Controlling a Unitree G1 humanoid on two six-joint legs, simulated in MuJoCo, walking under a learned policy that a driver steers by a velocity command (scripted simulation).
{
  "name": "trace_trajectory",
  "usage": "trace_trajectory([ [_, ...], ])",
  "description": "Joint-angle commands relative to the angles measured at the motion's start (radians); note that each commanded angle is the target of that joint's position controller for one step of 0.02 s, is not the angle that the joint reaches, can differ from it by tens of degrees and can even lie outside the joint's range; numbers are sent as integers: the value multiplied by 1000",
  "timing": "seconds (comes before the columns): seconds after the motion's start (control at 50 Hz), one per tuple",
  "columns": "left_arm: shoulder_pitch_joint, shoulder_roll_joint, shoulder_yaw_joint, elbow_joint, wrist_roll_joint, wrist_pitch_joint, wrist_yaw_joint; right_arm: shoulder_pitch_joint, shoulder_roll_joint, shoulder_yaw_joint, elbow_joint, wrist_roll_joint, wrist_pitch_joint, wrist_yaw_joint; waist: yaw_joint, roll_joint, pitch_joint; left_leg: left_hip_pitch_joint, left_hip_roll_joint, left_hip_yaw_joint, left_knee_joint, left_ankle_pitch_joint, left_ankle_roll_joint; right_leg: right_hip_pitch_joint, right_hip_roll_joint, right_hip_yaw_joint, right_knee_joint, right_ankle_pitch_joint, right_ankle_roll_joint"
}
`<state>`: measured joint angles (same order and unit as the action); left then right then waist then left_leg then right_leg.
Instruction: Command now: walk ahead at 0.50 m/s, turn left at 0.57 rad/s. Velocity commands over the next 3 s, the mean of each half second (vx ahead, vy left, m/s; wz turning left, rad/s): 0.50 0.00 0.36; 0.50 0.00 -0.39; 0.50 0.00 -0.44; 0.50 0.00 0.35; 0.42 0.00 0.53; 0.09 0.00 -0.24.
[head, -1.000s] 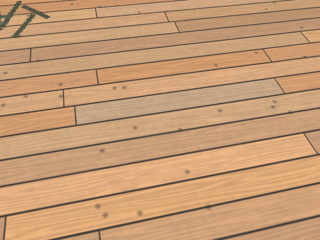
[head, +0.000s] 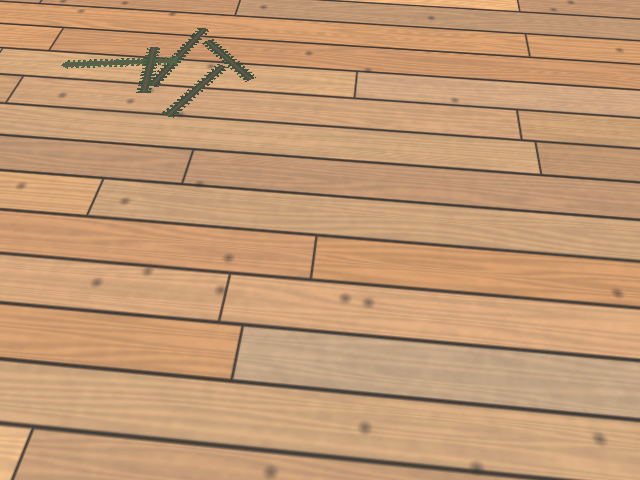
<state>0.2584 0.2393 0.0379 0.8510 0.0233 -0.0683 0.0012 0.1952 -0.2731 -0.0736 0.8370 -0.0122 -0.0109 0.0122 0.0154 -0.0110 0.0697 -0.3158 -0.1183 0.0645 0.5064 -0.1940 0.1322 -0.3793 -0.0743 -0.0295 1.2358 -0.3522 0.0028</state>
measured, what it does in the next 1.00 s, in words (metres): walks ahead: right foot, then left foot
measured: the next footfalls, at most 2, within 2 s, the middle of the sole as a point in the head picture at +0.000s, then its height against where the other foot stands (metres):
right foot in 0.40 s outside the picture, level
left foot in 0.92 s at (285, 388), level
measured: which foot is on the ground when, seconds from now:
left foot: down 0.00-0.40, up 0.42-0.90, down 0.92-1.00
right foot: up 0.00-0.38, down 0.40-0.92, up 0.94-1.00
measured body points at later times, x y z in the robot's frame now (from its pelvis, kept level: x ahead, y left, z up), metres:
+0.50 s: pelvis +0.29 -0.04 +0.00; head +0.31 -0.04 +0.45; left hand +0.39 +0.24 -0.10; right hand +0.34 -0.31 -0.14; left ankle +0.11 +0.04 -0.65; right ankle +0.37 -0.11 -0.73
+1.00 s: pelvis +0.54 +0.02 +0.00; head +0.56 +0.03 +0.45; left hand +0.56 +0.30 -0.13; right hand +0.72 -0.23 -0.08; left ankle +0.61 +0.11 -0.73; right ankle +0.40 -0.09 -0.67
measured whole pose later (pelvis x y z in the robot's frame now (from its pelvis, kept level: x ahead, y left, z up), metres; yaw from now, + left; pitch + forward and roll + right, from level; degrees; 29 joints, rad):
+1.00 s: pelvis +0.54 +0.02 +0.00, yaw -5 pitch +1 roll -1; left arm 0.39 0.29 0.08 0.87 0.01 -0.03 -0.01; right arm 0.08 -0.25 -0.01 0.72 -0.04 -0.07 -0.01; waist 0.07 -0.02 0.02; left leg -0.37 -0.01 0.02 0.53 -0.17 0.04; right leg -0.26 0.09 0.10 0.97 -0.44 -0.07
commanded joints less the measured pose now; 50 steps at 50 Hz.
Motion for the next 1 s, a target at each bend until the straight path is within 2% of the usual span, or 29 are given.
trace_trajectory([
  [0.02, 46, 104, 22, -65, 26, 17, -4, 65, -107, -24, -33, 14, -29, -11, 13, -1, -78, 184, 277, -350, -271, 342, 167, -174, -47, 59, -71, 31, 20],
  [0.06, 25, 90, 19, -79, 27, 37, -11, 93, -133, -29, -24, 16, -43, -6, 17, 12, -73, 152, 247, -322, -289, 350, 166, -183, -42, 41, -140, 65, 39],
  [0.12, -105, 90, 18, -126, 23, 43, -14, 152, -146, -33, -16, 12, -45, -5, -23, 39, -30, 154, 226, -333, -318, 281, 144, -262, -41, 31, -280, 181, 60],
  [0.2, -234, 88, 11, -168, 16, 38, -20, 223, -146, -33, -5, 11, -43, -7, -77, 65, -27, 243, 217, -347, -296, 292, 111, -303, -14, 35, -459, 312, 59],
  [0.26, -308, 82, 2, -192, 11, 27, -28, 274, -133, -25, 11, 4, -46, -15, -111, 73, -22, 308, 231, -342, -267, 383, 96, -285, 9, 18, -564, 353, 36],
  [0.3, -330, 86, 1, -205, 8, 18, -31, 289, -135, -22, 19, -2, -49, -21, -114, 80, -17, 342, 255, -353, -247, 437, 84, -246, 25, 14, -620, 341, 10],
  [0.34, -274, 106, 7, -196, 7, 11, -29, 259, -154, -23, 18, -5, -53, -29, -75, 91, -16, 344, 277, -358, -215, 510, 56, -138, 44, 17, -683, 285, -26],
  [0.36, -207, 124, 15, -175, 6, 7, -24, 237, -166, -24, 16, -6, -56, -30, -42, 96, -36, 336, 273, -347, -160, 627, 39, -40, 71, 8, -704, 235, -45],
  [0.38, -90, 143, 26, -136, 5, 1, -14, 221, -177, -26, 19, -9, -58, -28, 13, 82, -90, 343, 247, -309, -34, 742, 23, 88, 104, -16, -743, 206, -67],
  [0.4, 53, 170, 38, -95, 10, -8, -2, 219, -164, -20, 20, -9, -62, -23, 77, 46, -173, 284, 197, -254, 161, 700, 4, 277, 73, 9, -778, 216, -99],
  [0.42, 198, 248, 55, -84, 31, -14, 11, 253, -94, -1, -12, 5, -67, -19, 109, -75, -312, 94, 121, -195, 471, 398, -27, 519, -158, 317, -800, 65, -174],
  [0.44, 207, 318, 77, -51, 25, -2, 2, 366, -55, 3, -6, 18, -66, -12, 43, -302, -350, -179, -48, -141, 716, -315, -60, 644, -326, 770, -940, 82, -299],
  [0.46, 115, 221, 58, -63, -7, 10, -12, 300, -112, 0, 2, -21, -61, -16, 11, -120, -212, -279, 38, -193, 771, -272, -44, 540, -281, 769, -974, -41, -283],
  [0.48, 32, 161, 45, -80, -18, 11, -18, 209, -115, 0, -14, -26, -63, -9, 0, -37, -101, -288, 90, -167, 738, -176, -49, 413, -240, 607, -978, -8, -269],
  [0.5, -1, 129, 36, -80, -11, 9, -22, 151, -103, 5, -32, -27, -66, -4, -8, -9, -65, -275, 124, -149, 686, -126, -55, 342, -185, 511, -995, 103, -248],
  [0.52, 8, 118, 30, -66, -12, 5, -21, 130, -95, 8, -43, -35, -61, 1, -20, -30, -45, -260, 146, -138, 643, -111, -67, 299, -143, 444, -1005, 216, -234],
  [0.56, 44, 121, 31, -34, -18, -6, -19, 140, -73, 18, -47, -42, -47, 8, -39, -73, -68, -208, 158, -119, 583, -102, -100, 265, -99, 374, -1016, 371, -234],
  [0.6, 83, 142, 39, -13, -26, -11, -15, 109, -61, 25, -59, -41, -39, 11, -39, -66, -68, -222, 165, -98, 525, -100, -130, 247, -86, 342, -1034, 414, -255],
  [0.68, 140, 155, 48, 6, -26, -1, -9, -78, -50, 40, -122, -33, -34, 12, 3, -59, -16, -281, 179, -73, 322, 26, -175, 216, -55, 323, -1077, 350, -249],
  [0.8, 216, 171, 61, 17, -14, 8, -6, -243, -49, 51, -181, -13, -47, 10, 61, -65, -35, -225, 137, -73, 122, 129, -180, 276, -51, 346, -986, 467, -214],
  [0.82, 213, 176, 64, 13, -11, 10, -3, -246, -55, 50, -187, -11, -50, 8, 57, -70, -38, -200, 131, -80, 98, 112, -173, 284, -57, 362, -961, 488, -206],
  [0.86, 174, 192, 71, -4, -8, 13, 3, -189, -77, 43, -179, -10, -60, 3, 18, -78, -51, -81, 116, -91, 31, 57, -153, 260, -63, 397, -907, 496, -177],
  [0.88, 149, 200, 74, -13, -9, 13, 3, -119, -90, 36, -159, -9, -66, -3, -17, -72, -71, 27, 100, -85, -14, 36, -140, 232, -50, 404, -850, 514, -161],
  [0.9, 137, 193, 73, -18, -14, 8, -1, -14, -119, 24, -128, -16, -79, -15, -68, -25, -123, 190, 113, -99, -77, 38, -115, 187, 4, 374, -717, 516, -137],
  [0.92, 129, 139, 58, -45, -26, -1, -8, 129, -193, 4, -117, -38, -89, -32, -126, 90, -244, 389, 304, -283, -127, -124, -63, 95, 71, 291, -467, 373, -108],
  [0.94, 210, 56, 41, -79, -53, 1, -6, 172, -281, -17, -119, -50, -74, -40, -97, 295, -332, 590, 543, -671, -231, -292, 26, -179, 215, 147, -224, -156, -78],
  [0.96, 228, 130, 49, -60, -20, 18, 1, 139, -232, -16, -114, -37, -57, -37, -60, 225, -272, 503, 563, -791, -256, -402, 64, -278, 142, 125, -93, -188, -86],
  [0.98, 179, 145, 55, -47, -5, 27, -5, 79, -138, 6, -130, -28, -55, -31, -47, 98, -153, 388, 512, -659, -268, -387, 48, -284, 94, 135, -62, -97, -88],
  [1.0, 133, 125, 52, -51, -3, 29, -16, 40, -92, 17, -129, -24, -59, -27, -36, 64, -86, 298, 457, -510, -289, -240, 30, -264, 65, 125, -85, -29, -77],
])
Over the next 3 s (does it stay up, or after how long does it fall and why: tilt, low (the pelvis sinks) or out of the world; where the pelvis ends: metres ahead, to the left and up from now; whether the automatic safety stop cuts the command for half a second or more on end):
stays up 1.35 -0.12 0.01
